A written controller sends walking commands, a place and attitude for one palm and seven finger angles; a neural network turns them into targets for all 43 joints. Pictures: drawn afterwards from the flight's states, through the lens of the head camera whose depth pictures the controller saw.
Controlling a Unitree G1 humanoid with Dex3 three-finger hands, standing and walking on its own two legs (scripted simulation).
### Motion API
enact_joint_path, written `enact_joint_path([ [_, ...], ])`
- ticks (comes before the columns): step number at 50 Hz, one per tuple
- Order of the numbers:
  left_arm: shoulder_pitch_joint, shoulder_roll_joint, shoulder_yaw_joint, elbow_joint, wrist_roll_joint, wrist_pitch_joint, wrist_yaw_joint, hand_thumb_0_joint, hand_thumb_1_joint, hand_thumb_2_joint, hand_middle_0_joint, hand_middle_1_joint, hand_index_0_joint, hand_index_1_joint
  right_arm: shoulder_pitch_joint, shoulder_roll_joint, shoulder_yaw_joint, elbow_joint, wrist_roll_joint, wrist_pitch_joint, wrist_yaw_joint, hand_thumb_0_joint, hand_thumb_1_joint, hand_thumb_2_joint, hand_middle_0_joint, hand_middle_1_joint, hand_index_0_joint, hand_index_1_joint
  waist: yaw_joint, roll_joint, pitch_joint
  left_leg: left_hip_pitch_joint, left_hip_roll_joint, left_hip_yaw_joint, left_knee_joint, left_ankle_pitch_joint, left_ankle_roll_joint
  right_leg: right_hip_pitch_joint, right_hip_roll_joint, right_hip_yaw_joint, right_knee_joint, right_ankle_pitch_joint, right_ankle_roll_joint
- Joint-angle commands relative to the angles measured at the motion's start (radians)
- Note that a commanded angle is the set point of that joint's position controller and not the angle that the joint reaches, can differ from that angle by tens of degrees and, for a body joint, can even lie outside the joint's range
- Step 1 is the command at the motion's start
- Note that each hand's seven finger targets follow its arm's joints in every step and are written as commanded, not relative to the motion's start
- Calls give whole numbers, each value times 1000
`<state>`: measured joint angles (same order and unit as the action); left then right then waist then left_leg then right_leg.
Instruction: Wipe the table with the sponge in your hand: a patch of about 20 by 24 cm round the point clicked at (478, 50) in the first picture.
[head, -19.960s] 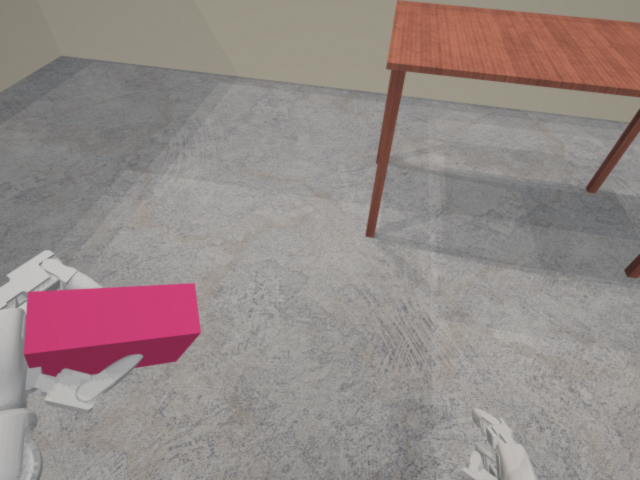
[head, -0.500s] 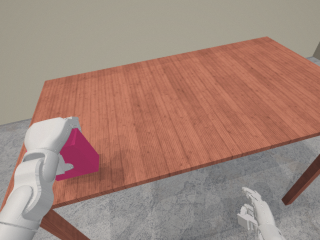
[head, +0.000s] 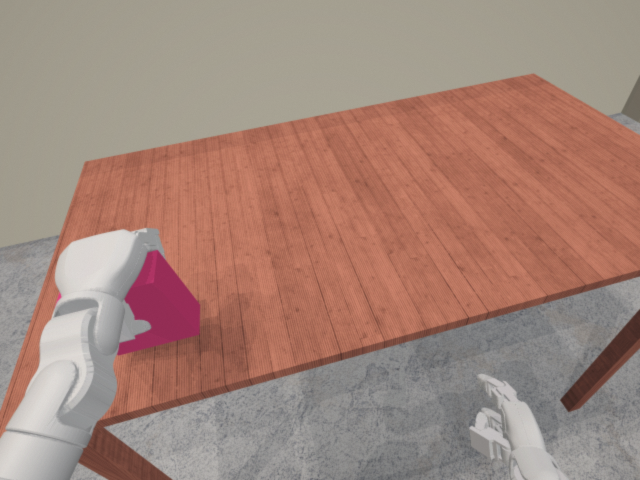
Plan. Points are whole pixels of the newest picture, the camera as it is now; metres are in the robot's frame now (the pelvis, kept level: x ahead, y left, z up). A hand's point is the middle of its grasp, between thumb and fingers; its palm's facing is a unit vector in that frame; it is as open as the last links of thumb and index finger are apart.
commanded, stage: move the sponge above the wiping area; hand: left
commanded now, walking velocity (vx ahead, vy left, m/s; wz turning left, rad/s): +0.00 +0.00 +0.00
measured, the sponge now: (145, 314) +0.27 +0.28 +0.07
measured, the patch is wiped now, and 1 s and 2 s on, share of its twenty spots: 0.00 0.00 0.00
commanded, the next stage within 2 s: lower the sponge onto the table in 0.98 s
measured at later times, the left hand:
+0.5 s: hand (119, 289) +0.27 +0.28 +0.13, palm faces +0.09 -0.06 -0.99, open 9.2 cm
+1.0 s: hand (119, 278) +0.27 +0.28 +0.14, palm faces +0.09 -0.05 -0.99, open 9.2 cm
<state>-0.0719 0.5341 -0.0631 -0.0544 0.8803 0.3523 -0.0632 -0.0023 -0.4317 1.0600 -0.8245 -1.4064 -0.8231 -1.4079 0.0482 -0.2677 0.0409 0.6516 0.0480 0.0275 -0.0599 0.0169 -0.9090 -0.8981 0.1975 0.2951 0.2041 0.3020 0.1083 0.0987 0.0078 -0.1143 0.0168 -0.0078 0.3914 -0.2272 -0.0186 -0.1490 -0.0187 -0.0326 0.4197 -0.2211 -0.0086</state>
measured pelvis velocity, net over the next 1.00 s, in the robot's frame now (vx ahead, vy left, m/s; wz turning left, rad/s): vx -0.01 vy -0.01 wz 0.00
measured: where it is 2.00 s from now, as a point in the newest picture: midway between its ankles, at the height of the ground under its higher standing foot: outside the picture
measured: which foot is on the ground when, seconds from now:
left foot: down 0.00-1.00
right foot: down 0.00-1.00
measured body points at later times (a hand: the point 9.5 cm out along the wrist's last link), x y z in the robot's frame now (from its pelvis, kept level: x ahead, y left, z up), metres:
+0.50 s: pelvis +0.00 +0.00 +0.00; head -0.01 -0.05 +0.45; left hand +0.26 +0.28 +0.19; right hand +0.25 -0.20 -0.08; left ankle -0.01 +0.13 -0.74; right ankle +0.01 -0.12 -0.74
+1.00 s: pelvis -0.01 -0.01 +0.00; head -0.02 -0.05 +0.45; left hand +0.26 +0.28 +0.20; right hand +0.23 -0.21 -0.09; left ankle -0.01 +0.13 -0.74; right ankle +0.01 -0.12 -0.74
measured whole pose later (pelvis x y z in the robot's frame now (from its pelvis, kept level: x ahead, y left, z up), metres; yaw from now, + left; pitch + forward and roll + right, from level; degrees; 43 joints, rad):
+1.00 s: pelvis -0.01 -0.01 +0.00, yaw +0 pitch -3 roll +1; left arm -0.11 0.56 -0.05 -0.05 0.87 0.41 -0.08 0.00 -0.43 1.06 -0.82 -1.41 -0.82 -1.41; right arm 0.04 -0.27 0.05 0.66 0.06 0.05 -0.05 0.02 -0.91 -0.90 0.20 0.30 0.20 0.30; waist 0.10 0.11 0.01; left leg -0.11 0.02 -0.01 0.39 -0.22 -0.03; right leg -0.15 -0.01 -0.03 0.42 -0.22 -0.02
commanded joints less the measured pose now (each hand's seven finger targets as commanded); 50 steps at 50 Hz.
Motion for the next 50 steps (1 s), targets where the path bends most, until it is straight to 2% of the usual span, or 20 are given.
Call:
enact_joint_path([
  [1,-220,255,186,-207,21,18,54,0,100,1300,-1200,-1600,-1200,-1600,-192,-96,-40,-174,-1,-37,11,0,-900,-900,200,300,200,300,21,-42,-231,8,-43,12,-34,307,50,117,27,-3,-40,229,-48],
  [2,-233,289,212,-235,26,34,55,0,100,1300,-1200,-1600,-1200,-1600,-243,-93,-28,-187,6,-38,11,0,-900,-900,200,300,200,300,27,-21,-217,11,-45,6,-38,295,51,106,37,31,-41,207,-60],
  [3,-262,233,158,-237,24,41,54,0,100,1300,-1200,-1600,-1200,-1600,-214,-87,-28,-190,3,-40,11,0,-900,-900,200,300,200,300,17,-38,-241,7,-46,19,-30,302,51,114,24,-1,-30,215,-51],
  [7,-266,278,179,-252,21,60,35,0,100,1300,-1200,-1600,-1200,-1600,-250,-93,-23,-192,9,-33,5,0,-900,-900,200,300,200,300,13,-29,-212,15,-47,5,-36,266,54,93,36,29,-46,184,-56],
  [13,-280,226,122,-304,24,21,16,0,100,1300,-1200,-1600,-1200,-1600,-209,-82,-23,-195,2,-47,1,0,-900,-900,200,300,200,300,4,-30,-252,38,-48,11,-20,303,59,97,27,0,-34,208,-49],
  [17,-229,303,212,-310,26,22,31,0,100,1300,-1200,-1600,-1200,-1600,-234,-90,-26,-194,0,-40,7,0,-900,-900,200,300,200,300,27,-36,-240,34,-46,-4,-30,309,55,115,41,39,-39,230,-62],
  [19,-225,260,181,-266,27,32,39,0,100,1300,-1200,-1600,-1200,-1600,-203,-88,-31,-176,-2,-32,12,0,-900,-900,200,300,200,300,15,-44,-227,20,-42,7,-29,318,49,111,31,9,-40,231,-52],
  [22,-205,309,228,-278,22,63,42,0,100,1300,-1200,-1600,-1200,-1600,-251,-91,-23,-191,3,-25,13,0,-900,-900,200,300,200,300,33,-40,-212,12,-48,2,-32,292,51,109,39,45,-42,213,-61],
  [23,-245,262,178,-260,19,67,38,0,100,1300,-1200,-1600,-1200,-1600,-223,-87,-21,-190,2,-26,13,0,-900,-900,200,300,200,300,17,-56,-225,-1,-48,16,-30,288,51,114,25,11,-34,212,-50],
  [27,-214,301,204,-295,15,69,13,0,100,1300,-1200,-1600,-1200,-1600,-260,-91,-21,-201,8,-25,10,0,-900,-900,200,300,200,300,23,-31,-224,15,-52,3,-25,273,56,106,37,45,-39,206,-56],
  [29,-188,252,160,-280,1,54,-2,0,100,1300,-1200,-1600,-1200,-1600,-216,-93,-28,-190,3,-28,9,0,-900,-900,200,300,200,300,7,-44,-215,12,-49,7,-20,277,58,99,27,14,-40,212,-44],
  [35,-292,242,131,-273,19,7,1,0,100,1300,-1200,-1600,-1200,-1600,-199,-94,-30,-180,2,-37,-4,0,-900,-900,200,300,200,300,-4,-34,-195,19,-47,3,-35,221,56,68,32,8,-61,137,-47],
  [37,-329,302,181,-287,28,2,18,0,100,1300,-1200,-1600,-1200,-1600,-242,-88,-20,-190,6,-45,-7,0,-900,-900,200,300,200,300,8,-18,-201,24,-49,-4,-45,197,55,71,41,43,-69,100,-59],
  [38,-361,261,145,-257,33,2,28,0,100,1300,-1200,-1600,-1200,-1600,-209,-81,-21,-185,1,-49,-9,0,-900,-900,200,300,200,300,4,-43,-215,15,-52,11,-41,201,55,77,29,9,-61,96,-50],
  [40,-356,272,159,-186,30,5,40,0,100,1300,-1200,-1600,-1200,-1600,-205,-92,-31,-163,2,-39,-11,0,-900,-900,200,300,200,300,7,-40,-192,7,-52,7,-57,177,52,80,32,14,-78,82,-50],
  [42,-368,359,234,-204,36,17,53,0,100,1300,-1200,-1600,-1200,-1600,-243,-95,-22,-175,6,-43,-8,0,-900,-900,200,300,200,300,28,-9,-216,6,-57,-2,-58,188,50,100,39,55,-71,86,-65],
  [43,-391,291,177,-208,35,20,53,0,100,1300,-1200,-1600,-1200,-1600,-229,-84,-22,-180,4,-47,-5,0,-900,-900,200,300,200,300,22,-20,-249,6,-58,13,-48,222,50,120,26,17,-55,122,-57],
  [47,-286,283,185,-176,17,58,26,0,100,1300,-1200,-1600,-1200,-1600,-256,-93,-21,-185,12,-35,7,0,-900,-900,200,300,200,300,26,-34,-206,-8,-54,4,-51,211,51,103,36,42,-60,129,-57],
  [48,-287,233,137,-164,10,65,17,0,100,1300,-1200,-1600,-1200,-1600,-233,-92,-23,-185,10,-35,7,0,-900,-900,200,300,200,300,15,-61,-205,-21,-52,21,-43,208,54,101,22,13,-52,132,-45],
  [50,-284,251,141,-141,11,73,-3,0,100,1300,-1200,-1600,-1200,-1600,-223,-105,-29,-178,10,-24,7,0,-900,-900,200,300,200,300,9,-80,-183,-31,-51,13,-45,182,55,87,25,10,-59,117,-40],
])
